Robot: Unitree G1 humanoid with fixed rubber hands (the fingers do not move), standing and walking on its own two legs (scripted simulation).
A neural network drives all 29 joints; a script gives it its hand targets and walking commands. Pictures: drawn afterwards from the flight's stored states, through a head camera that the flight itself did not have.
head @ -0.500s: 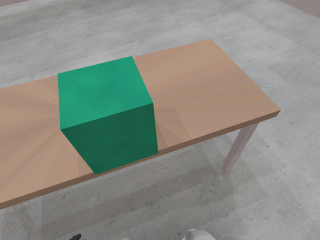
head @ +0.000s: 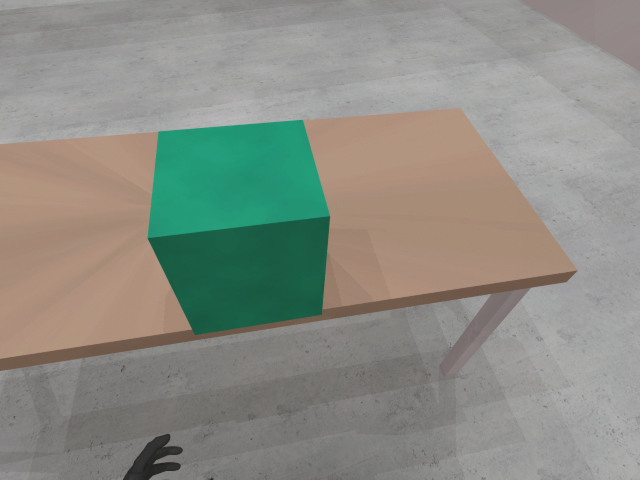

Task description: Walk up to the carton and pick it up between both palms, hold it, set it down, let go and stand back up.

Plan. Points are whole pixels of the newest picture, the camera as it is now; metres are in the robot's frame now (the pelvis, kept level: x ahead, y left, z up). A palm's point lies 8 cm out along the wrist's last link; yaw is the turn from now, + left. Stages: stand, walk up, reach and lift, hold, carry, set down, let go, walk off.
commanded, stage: walk up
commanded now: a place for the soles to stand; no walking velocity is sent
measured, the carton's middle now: (247, 230) +0.47 +0.11 +0.00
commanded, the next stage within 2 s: none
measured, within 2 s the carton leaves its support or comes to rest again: neither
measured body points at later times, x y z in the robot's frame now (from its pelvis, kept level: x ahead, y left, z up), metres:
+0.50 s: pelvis +0.00 -0.01 -0.01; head +0.03 +0.01 +0.43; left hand +0.05 +0.24 -0.16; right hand +0.14 -0.24 -0.13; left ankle +0.01 +0.10 -0.73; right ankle +0.03 -0.06 -0.73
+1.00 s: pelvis +0.01 +0.00 +0.00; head +0.01 +0.02 +0.45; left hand -0.02 +0.26 -0.15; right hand +0.14 -0.22 -0.14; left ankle +0.01 +0.11 -0.71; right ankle +0.02 -0.07 -0.73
